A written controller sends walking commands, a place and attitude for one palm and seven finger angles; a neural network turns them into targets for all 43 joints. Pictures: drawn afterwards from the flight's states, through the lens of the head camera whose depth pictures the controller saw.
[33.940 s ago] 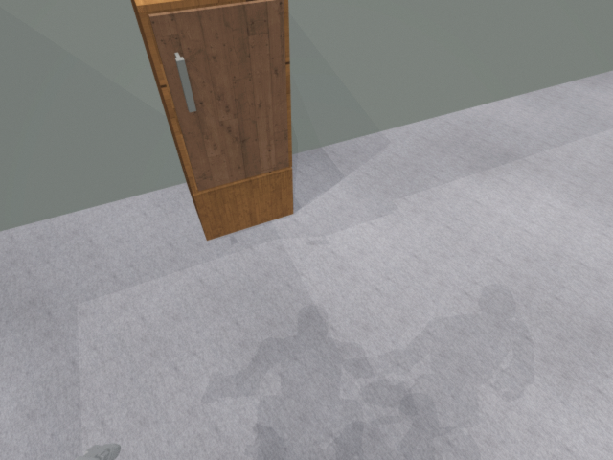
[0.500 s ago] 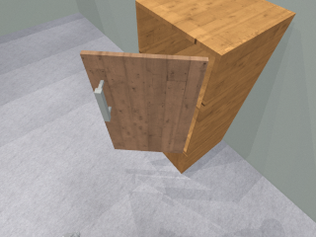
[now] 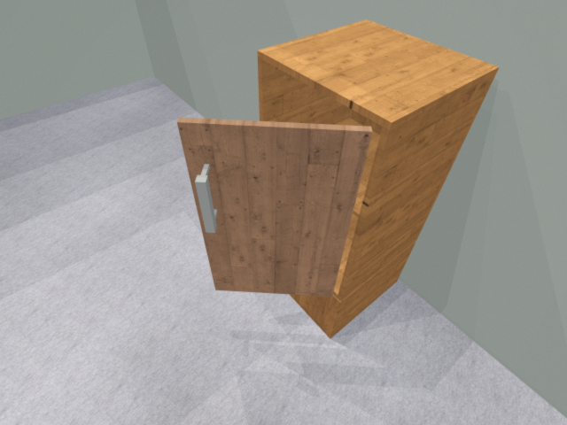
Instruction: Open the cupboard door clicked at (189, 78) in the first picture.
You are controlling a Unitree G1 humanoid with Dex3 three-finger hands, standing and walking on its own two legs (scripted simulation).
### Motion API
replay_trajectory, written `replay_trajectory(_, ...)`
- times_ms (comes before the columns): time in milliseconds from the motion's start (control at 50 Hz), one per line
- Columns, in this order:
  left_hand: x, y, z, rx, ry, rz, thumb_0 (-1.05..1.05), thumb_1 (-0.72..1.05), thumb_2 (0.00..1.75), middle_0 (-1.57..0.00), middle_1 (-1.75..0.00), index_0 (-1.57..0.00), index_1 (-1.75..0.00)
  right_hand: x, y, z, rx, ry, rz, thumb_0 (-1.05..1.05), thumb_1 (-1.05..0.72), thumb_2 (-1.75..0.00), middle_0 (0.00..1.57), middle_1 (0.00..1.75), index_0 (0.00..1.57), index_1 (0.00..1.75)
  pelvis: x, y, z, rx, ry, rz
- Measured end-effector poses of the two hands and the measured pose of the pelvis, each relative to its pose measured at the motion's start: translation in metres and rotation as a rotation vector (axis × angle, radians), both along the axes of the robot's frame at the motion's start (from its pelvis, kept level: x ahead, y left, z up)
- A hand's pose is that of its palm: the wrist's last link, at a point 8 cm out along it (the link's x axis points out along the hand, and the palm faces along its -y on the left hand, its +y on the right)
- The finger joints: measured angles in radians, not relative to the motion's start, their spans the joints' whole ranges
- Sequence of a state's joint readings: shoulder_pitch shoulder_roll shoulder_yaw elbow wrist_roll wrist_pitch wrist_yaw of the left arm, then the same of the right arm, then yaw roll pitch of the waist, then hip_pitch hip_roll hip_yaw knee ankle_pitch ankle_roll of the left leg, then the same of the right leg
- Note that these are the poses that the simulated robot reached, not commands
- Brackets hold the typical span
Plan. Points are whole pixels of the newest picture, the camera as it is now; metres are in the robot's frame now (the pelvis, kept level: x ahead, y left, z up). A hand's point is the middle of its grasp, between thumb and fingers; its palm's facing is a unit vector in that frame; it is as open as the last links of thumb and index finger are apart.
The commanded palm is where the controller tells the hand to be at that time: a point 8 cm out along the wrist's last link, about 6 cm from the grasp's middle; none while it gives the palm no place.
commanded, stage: come to a stop and stand still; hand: left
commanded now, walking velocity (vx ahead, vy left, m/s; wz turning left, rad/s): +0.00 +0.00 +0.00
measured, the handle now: (208, 199) +0.56 +0.20 -0.04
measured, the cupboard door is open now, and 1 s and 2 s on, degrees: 48 48 48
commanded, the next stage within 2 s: look again from close up in 0.32 s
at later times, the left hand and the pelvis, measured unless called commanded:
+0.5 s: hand out of the picture -0.04 +0.15 -0.17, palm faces +0.01 -0.98 -0.18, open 7.4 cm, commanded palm none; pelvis -0.02 -0.01 +0.01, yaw +0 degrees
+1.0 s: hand out of the picture +0.00 +0.14 -0.17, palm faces +0.02 -0.98 -0.18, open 7.3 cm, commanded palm +0.09 +0.19 -0.07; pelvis +0.00 -0.03 +0.01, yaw +0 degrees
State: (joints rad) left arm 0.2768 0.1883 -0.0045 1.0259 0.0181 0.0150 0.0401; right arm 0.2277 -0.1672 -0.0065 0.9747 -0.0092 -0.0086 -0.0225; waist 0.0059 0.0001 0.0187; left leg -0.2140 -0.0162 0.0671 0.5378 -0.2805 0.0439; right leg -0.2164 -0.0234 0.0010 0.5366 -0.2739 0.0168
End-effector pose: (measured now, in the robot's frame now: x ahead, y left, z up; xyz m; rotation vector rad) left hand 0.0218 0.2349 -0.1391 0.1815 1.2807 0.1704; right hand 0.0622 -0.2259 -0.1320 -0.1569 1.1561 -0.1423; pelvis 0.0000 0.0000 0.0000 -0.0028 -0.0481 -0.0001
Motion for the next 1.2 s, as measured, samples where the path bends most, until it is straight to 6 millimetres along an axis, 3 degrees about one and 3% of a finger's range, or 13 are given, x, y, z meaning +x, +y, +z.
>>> replay_trajectory(200, -0.041, 0.011, 0.009, 0.026, 0.047, 0.004, 0.01, 0.91, 0.90, -0.20, -0.30, -0.20, -0.30, -0.055, -0.005, -0.006, 0.010, 0.107, -0.006, 0.00, -0.92, -0.90, 0.20, 0.30, 0.20, 0.30, -0.021, 0.002, 0.003, 0.011, 0.022, 0.007)
replay_trajectory(320, -0.065, -0.002, 0.006, 0.004, 0.109, 0.020, 0.01, 0.91, 0.90, -0.19, -0.30, -0.20, -0.30, -0.081, -0.011, -0.008, 0.010, 0.175, -0.021, 0.00, -0.91, -0.90, 0.20, 0.30, 0.20, 0.30, -0.023, -0.003, 0.004, 0.013, 0.028, 0.008)
replay_trajectory(420, -0.071, -0.019, 0.003, -0.028, 0.138, 0.021, 0.01, 0.91, 0.90, -0.20, -0.30, -0.20, -0.30, -0.093, -0.013, -0.008, 0.014, 0.211, -0.035, 0.00, -0.91, -0.90, 0.20, 0.30, 0.20, 0.30, -0.022, -0.009, 0.005, 0.014, 0.028, 0.005)
replay_trajectory(640, -0.051, -0.049, -0.001, -0.068, 0.113, 0.009, 0.01, 0.92, 0.90, -0.20, -0.30, -0.20, -0.30, -0.093, -0.009, -0.010, 0.046, 0.235, -0.045, 0.00, -0.91, -0.90, 0.20, 0.30, 0.19, 0.30, -0.016, -0.021, 0.006, 0.014, 0.028, 0.002)
replay_trajectory(1020, -0.031, -0.046, 0.000, -0.045, 0.090, 0.013, 0.01, 0.92, 0.90, -0.20, -0.30, -0.20, -0.30, -0.073, -0.015, -0.008, 0.040, 0.229, -0.041, 0.00, -0.91, -0.90, 0.20, 0.30, 0.19, 0.30, -0.005, -0.027, 0.007, 0.005, 0.030, 0.000)
replay_trajectory(1060, -0.008, -0.033, 0.018, -0.018, -0.046, 0.108, 0.03, 0.95, 0.90, -0.20, -0.30, -0.21, -0.30, -0.061, -0.021, -0.003, 0.007, 0.137, -0.040, 0.01, -0.92, -0.90, 0.20, 0.30, 0.20, 0.30, -0.004, -0.026, 0.005, 0.006, 0.024, 0.004)
replay_trajectory(1100, 0.029, -0.020, 0.052, 0.037, -0.317, 0.136, 0.05, 0.95, 0.90, -0.20, -0.31, -0.21, -0.30, -0.039, -0.029, 0.003, -0.025, -0.018, -0.040, 0.01, -0.92, -0.90, 0.21, 0.30, 0.20, 0.30, -0.002, -0.025, 0.003, 0.009, 0.030, 0.023)
replay_trajectory(1160, 0.087, -0.015, 0.098, 0.046, -0.693, 0.119, 0.04, 0.92, 0.88, -0.20, -0.33, -0.20, -0.32, 0.004, -0.041, 0.011, -0.059, -0.231, 0.002, 0.01, -0.92, -0.90, 0.21, 0.30, 0.20, 0.30, -0.005, -0.023, -0.006, 0.006, 0.061, 0.058)
replay_trajectory(1200, 0.120, -0.019, 0.116, 0.005, -0.911, 0.072, 0.04, 0.88, 0.87, -0.20, -0.34, -0.20, -0.34, 0.035, -0.049, 0.017, -0.079, -0.360, 0.038, 0.01, -0.92, -0.90, 0.20, 0.30, 0.20, 0.30, -0.009, -0.022, -0.017, 0.006, 0.107, 0.059)
